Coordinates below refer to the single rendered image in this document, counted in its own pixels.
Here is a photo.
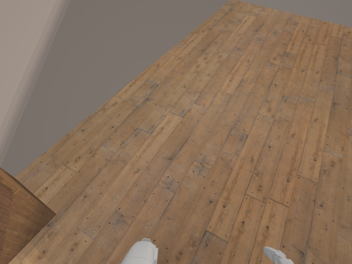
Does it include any cupboard door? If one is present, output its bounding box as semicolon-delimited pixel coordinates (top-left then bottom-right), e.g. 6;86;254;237
0;185;14;261

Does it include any left robot thigh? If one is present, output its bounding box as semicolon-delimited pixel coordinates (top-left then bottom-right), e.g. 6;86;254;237
121;241;158;264

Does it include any robot right hand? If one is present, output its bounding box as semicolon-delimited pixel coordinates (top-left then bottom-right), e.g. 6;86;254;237
263;246;294;264

